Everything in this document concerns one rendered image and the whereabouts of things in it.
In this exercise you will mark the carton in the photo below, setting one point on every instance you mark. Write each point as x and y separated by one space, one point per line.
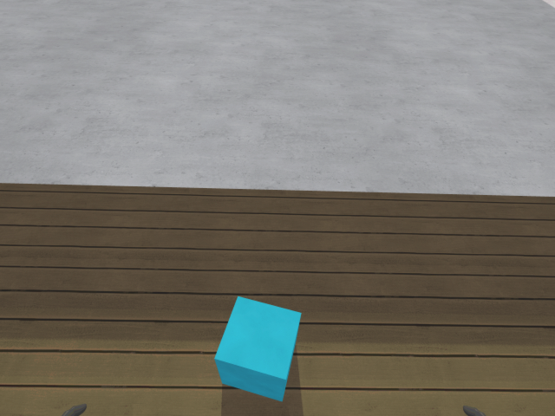
257 346

